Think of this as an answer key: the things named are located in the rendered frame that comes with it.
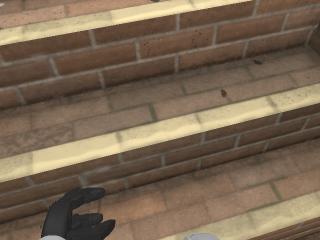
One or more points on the robot left hand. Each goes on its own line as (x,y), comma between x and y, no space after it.
(61,222)

